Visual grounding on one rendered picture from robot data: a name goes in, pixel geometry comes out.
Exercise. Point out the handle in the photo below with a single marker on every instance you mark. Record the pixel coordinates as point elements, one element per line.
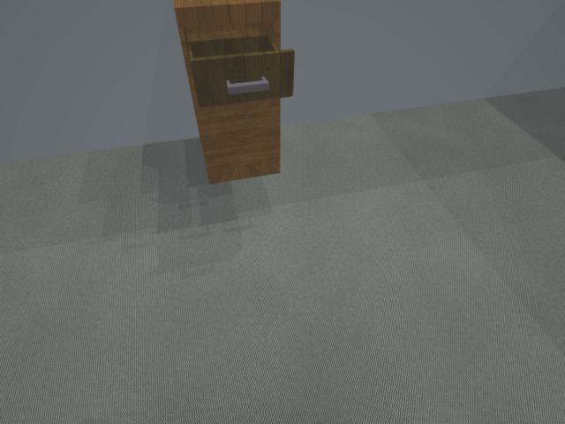
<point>246,87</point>

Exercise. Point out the cabinet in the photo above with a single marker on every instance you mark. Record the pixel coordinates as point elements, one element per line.
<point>239,140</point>

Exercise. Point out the drawer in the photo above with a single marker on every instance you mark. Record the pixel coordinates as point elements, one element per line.
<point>242,59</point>

